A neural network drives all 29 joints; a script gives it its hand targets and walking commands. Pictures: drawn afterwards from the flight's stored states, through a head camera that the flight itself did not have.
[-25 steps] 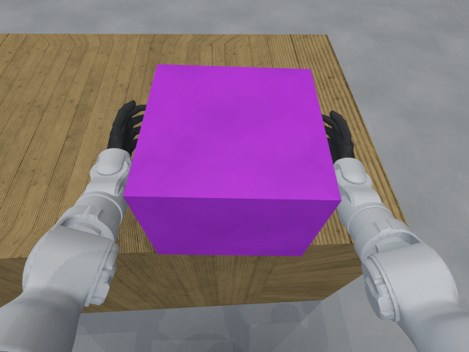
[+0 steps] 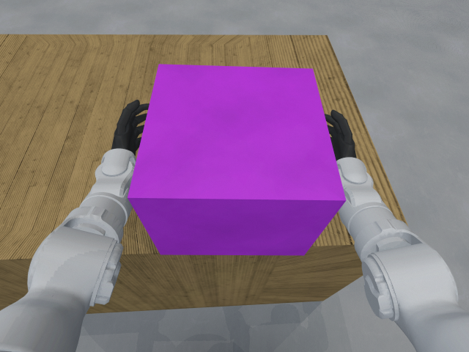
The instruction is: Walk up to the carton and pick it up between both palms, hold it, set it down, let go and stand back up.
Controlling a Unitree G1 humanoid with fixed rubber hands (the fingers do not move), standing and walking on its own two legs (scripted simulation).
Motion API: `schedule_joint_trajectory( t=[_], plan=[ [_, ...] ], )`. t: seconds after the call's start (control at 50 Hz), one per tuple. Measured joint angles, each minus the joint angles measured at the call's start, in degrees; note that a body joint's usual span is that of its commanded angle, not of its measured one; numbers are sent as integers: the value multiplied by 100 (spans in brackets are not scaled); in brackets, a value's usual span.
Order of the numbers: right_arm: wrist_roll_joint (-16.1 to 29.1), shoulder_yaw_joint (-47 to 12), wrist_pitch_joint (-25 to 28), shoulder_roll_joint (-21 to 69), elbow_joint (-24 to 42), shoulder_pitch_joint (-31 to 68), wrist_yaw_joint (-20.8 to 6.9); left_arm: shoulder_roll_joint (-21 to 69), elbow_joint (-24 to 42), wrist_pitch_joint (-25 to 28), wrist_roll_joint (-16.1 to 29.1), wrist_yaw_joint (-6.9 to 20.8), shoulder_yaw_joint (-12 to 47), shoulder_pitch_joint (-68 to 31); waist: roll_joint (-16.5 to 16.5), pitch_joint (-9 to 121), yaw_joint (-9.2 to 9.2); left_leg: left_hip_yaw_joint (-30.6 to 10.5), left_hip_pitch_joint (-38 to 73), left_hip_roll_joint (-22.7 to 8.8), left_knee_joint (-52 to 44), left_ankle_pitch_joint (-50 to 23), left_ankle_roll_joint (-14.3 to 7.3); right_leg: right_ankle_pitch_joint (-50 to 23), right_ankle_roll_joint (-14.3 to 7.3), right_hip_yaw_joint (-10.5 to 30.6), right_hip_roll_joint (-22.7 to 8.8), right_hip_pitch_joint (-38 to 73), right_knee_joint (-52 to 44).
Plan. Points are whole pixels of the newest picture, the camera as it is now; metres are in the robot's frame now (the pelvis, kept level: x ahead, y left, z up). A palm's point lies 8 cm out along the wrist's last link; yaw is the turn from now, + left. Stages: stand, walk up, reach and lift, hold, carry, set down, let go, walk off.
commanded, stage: reach and lift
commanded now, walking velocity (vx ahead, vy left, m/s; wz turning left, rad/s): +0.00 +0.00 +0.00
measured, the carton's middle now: (234, 164) +0.45 +0.03 +0.02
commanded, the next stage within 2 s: none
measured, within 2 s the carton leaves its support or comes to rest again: leaves its support in 0.42 s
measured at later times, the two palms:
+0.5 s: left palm (123, 150) +0.42 +0.22 +0.08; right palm (345, 157) +0.43 -0.16 +0.08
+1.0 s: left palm (124, 153) +0.41 +0.21 +0.08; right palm (349, 163) +0.42 -0.16 +0.08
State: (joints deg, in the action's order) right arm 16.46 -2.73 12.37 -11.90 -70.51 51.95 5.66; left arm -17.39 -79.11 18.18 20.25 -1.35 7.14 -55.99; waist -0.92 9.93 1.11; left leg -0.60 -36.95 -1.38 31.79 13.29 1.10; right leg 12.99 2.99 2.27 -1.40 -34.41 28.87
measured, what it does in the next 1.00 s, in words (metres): stands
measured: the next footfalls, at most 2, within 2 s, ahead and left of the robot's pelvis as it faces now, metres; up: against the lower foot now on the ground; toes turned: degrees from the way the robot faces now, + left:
none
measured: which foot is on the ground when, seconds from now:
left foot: down 0.00-1.00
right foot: down 0.00-1.00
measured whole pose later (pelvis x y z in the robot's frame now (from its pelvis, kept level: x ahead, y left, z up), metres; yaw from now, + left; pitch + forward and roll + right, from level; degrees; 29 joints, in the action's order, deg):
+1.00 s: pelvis -0.02 +0.00 +0.00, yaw +0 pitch +17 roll -1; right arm -1.8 12.0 15.7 -9.3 -68.5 49.5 3.4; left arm -15.6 -83.6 26.0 14.3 -1.2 2.0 -56.1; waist -0.9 10.3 0.9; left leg -0.6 -36.9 -1.4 31.8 11.9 0.9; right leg 11.6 3.0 2.3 -1.4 -34.4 28.9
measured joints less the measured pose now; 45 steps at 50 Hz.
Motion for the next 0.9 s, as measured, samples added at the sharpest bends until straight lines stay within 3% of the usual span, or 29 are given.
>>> schedule_joint_trajectory(
  t=[0.14, 0.36, 0.58, 0.9],
  plan=[
    [-355, 294, 17, 65, 0, 0, -32, 22, -127, 160, -163, 60, -175, -1, 0, 1, 0, 1, 0, 0, 0, 0, -7, 1, -2, 0, 0, 0, 0],
    [-1596, 1270, 147, 242, 2, -3, -201, 91, -542, 604, -688, 236, -828, -92, 0, 10, -17, 0, 0, 0, 0, -15, -11, -18, 6, 0, 0, 0, 0],
    [-1817, 1469, 629, 267, 1, -141, -201, 159, -636, 1083, -710, 201, -830, -66, 0, 10, -17, 0, 0, 1, 0, -107, -7, -111, 6, -1, 0, 0, 0],
    [-1834, 1479, 443, 272, 9, -205, -224, 185, -698, 921, -725, 131, -735, -54, 0, 10, -17, 1, 0, 2, 0, -147, -22, -146, 0, -1, 0, 0, 0]
  ],
)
